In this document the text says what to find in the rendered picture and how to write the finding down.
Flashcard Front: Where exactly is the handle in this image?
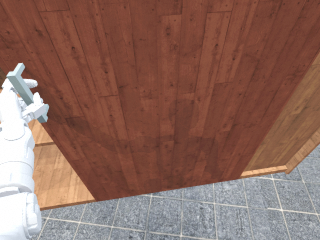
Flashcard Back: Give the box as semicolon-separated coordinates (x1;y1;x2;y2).
6;63;49;123

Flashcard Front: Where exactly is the left robot upper arm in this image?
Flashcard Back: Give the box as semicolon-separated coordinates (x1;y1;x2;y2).
0;192;42;240

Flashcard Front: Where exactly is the wardrobe door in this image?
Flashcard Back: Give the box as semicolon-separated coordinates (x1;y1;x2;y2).
243;52;320;172
0;0;320;202

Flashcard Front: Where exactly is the robot left hand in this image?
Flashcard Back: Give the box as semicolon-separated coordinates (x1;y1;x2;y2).
0;78;46;124

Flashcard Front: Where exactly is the robot left forearm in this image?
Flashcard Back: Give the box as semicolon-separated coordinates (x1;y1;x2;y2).
0;118;35;198

